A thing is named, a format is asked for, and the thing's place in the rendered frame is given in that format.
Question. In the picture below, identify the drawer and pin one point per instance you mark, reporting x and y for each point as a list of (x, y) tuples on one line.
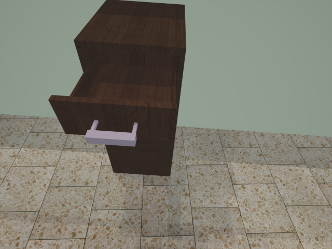
[(119, 88)]

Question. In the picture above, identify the handle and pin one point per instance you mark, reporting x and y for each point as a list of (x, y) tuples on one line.
[(94, 136)]

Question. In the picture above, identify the cabinet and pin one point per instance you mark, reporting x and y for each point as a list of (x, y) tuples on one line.
[(138, 27)]

